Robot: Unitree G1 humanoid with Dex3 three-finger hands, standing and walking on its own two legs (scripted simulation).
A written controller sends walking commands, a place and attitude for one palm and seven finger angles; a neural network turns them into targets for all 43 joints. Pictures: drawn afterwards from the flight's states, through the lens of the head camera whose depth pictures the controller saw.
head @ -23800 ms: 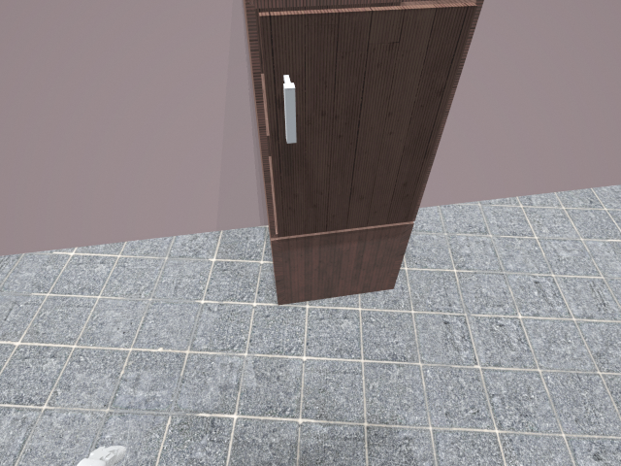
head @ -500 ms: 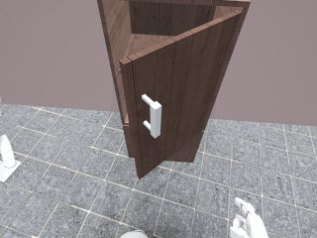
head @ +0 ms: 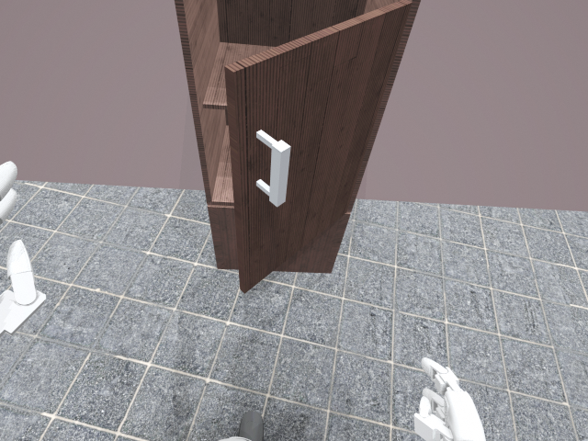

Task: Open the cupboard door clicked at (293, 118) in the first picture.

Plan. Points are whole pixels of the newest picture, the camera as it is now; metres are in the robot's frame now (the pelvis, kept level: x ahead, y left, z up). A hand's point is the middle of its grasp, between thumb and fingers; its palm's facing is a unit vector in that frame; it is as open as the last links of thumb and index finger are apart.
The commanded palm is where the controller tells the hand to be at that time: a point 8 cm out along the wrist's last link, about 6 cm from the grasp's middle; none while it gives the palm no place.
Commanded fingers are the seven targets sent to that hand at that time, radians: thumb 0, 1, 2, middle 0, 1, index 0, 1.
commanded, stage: stop stepping back and stand still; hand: left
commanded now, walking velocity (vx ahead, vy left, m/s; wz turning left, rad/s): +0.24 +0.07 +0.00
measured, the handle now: (270, 169) +0.50 +0.08 +0.07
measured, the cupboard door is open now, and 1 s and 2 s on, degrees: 45 45 45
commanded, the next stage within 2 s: let the arm hang, fingers relaxed in 0.86 s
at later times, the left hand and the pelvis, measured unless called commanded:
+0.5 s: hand out of the picture +0.10 +0.26 +0.18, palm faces +0.38 -0.80 -0.48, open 7.4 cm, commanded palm +0.07 +0.30 +0.18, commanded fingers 0.00 0.90 0.90 -0.20 -0.30 -0.20 -0.30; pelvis -0.09 +0.01 +0.00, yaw -3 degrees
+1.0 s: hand out of the picture +0.12 +0.28 +0.14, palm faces +0.33 -0.76 -0.57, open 7.4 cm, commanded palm none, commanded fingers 0.00 0.90 0.90 -0.20 -0.30 -0.20 -0.30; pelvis -0.09 +0.02 -0.01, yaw +0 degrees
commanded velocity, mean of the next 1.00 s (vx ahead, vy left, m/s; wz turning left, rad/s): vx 0.12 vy -0.02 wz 0.00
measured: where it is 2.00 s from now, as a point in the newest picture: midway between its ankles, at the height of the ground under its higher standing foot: outside the picture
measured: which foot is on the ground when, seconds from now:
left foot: down 0.00-0.02, up 0.04-0.14, down 0.16-0.40, up 0.42-0.66, down 0.68-0.94, up 0.96-1.00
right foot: up 0.00-0.00, down 0.02-1.00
